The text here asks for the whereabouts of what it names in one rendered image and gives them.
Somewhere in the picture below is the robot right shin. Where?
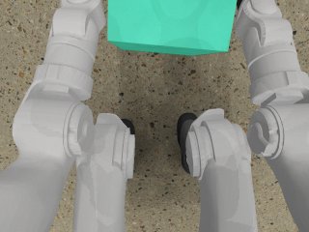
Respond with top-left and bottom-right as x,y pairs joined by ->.
185,108 -> 251,165

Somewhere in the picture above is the right robot forearm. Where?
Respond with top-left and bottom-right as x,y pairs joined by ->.
234,0 -> 309,107

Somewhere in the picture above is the left robot forearm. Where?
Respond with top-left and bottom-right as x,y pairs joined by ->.
12,0 -> 106,144

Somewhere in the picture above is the robot left upper arm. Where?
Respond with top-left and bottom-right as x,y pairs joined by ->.
0,98 -> 96,232

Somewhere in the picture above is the carton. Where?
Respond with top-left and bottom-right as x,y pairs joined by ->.
107,0 -> 238,56

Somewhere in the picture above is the robot right upper arm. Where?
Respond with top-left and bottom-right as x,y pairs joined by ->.
246,103 -> 309,232

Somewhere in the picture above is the robot right foot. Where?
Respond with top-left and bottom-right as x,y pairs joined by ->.
177,112 -> 197,174

